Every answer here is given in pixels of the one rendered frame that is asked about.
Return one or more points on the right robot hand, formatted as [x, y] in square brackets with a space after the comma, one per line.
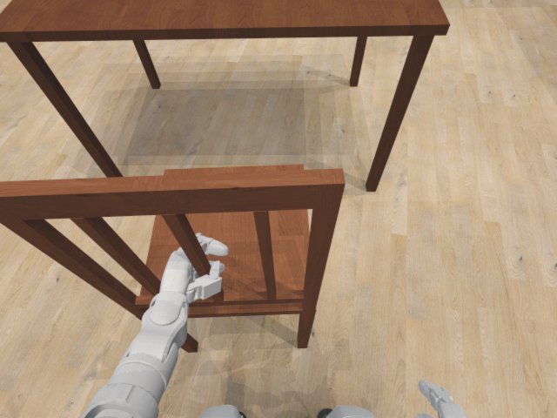
[441, 400]

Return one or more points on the left robot hand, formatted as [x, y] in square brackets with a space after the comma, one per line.
[179, 272]

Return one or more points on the table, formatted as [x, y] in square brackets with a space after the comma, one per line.
[25, 21]

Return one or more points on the left robot forearm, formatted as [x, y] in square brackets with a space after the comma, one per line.
[141, 377]

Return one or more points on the chair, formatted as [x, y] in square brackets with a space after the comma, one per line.
[275, 265]

